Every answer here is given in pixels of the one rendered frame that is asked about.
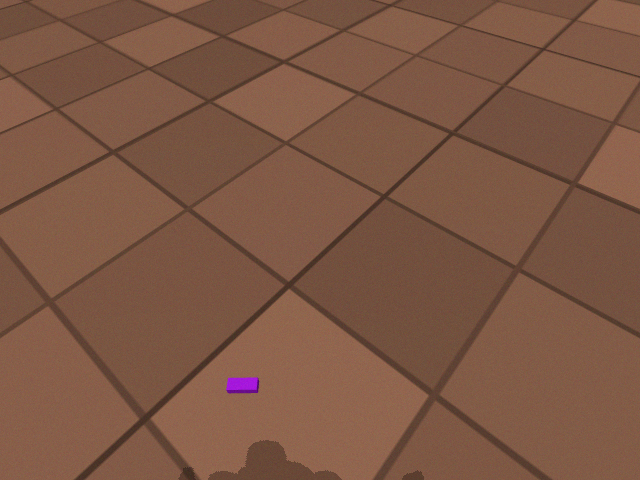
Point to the small box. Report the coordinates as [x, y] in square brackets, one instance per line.
[242, 385]

